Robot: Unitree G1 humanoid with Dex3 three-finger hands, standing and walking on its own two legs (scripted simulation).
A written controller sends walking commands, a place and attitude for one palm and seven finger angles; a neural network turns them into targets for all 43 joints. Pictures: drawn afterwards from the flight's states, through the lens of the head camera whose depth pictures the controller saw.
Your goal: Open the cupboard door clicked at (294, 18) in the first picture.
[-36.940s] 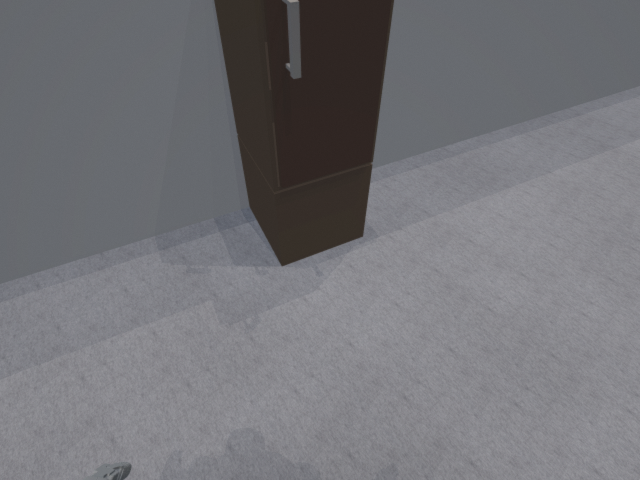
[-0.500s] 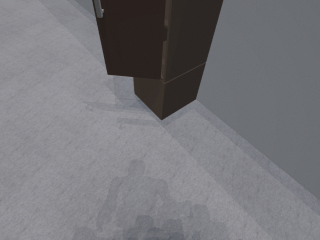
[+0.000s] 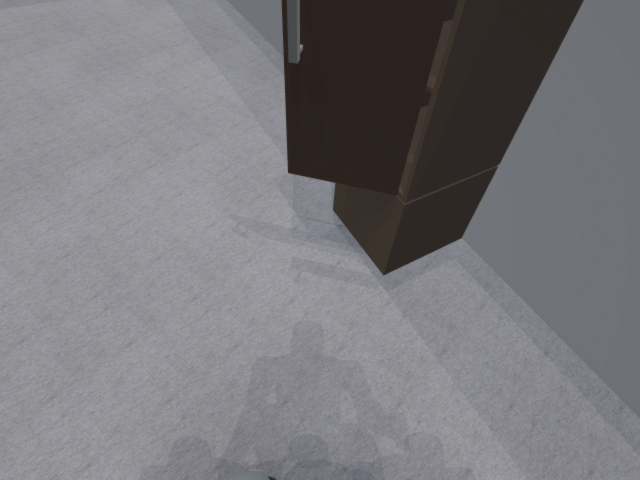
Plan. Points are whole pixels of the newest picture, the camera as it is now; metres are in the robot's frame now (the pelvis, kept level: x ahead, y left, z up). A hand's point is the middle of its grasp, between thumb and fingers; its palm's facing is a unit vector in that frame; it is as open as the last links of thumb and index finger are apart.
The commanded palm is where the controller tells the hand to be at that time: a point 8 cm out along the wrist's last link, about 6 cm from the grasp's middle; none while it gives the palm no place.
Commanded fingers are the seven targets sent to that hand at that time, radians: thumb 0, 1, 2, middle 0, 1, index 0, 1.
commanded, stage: take the last steps up to it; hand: left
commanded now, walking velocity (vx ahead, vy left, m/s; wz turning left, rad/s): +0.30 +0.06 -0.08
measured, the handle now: (296, 16) +0.94 +0.16 +0.13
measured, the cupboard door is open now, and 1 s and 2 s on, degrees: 46 46 46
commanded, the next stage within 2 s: come to a stop and stand still in 0.74 s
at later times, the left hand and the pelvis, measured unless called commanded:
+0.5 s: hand (222, 353) +0.31 +0.19 -0.14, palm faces -0.06 -0.98 -0.21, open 7.4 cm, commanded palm none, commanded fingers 0.00 0.90 0.90 -0.20 -0.30 -0.20 -0.30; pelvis +0.17 +0.02 +0.00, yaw -4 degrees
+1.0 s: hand (191, 329) +0.36 +0.27 -0.17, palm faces +0.00 -0.99 -0.16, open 7.4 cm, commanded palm none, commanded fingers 0.00 0.90 0.90 -0.20 -0.30 -0.20 -0.30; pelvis +0.34 +0.09 +0.01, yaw -4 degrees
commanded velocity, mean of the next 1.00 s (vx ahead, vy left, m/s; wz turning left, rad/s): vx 0.14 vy -0.01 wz -0.03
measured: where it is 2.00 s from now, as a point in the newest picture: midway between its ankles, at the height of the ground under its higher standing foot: (307, 432)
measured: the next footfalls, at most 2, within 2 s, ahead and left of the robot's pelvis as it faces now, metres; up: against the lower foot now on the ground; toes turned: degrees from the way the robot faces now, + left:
right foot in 0.44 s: +0.24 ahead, -0.08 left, +0.00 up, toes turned -11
left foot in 0.80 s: +0.43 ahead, +0.17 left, +0.00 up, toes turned +4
